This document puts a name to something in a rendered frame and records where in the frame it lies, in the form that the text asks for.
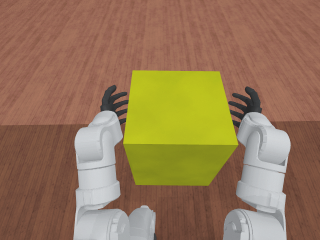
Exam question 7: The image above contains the robot right upper arm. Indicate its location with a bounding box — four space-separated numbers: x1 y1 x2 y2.
223 208 286 240

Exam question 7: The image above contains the left robot thigh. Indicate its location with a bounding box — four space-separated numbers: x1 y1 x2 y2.
128 207 156 240

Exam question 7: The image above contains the robot right forearm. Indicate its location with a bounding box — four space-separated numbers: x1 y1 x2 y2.
236 112 291 240

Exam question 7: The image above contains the right robot hand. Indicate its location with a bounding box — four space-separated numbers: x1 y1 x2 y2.
228 86 262 128

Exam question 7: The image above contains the left robot shin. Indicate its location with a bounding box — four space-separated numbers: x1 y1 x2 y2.
141 205 154 240

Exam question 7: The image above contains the robot left forearm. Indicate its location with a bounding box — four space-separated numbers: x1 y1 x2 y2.
73 110 123 240

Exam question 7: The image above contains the carton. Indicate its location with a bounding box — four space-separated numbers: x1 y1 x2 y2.
123 70 239 186

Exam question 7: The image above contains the robot left upper arm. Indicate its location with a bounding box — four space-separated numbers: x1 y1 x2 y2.
74 208 131 240

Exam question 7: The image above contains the left robot hand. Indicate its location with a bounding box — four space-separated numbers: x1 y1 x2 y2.
100 85 129 125

